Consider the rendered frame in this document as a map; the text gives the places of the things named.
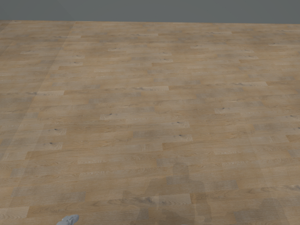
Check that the left robot hand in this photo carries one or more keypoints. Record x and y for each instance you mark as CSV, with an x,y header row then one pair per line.
x,y
69,220

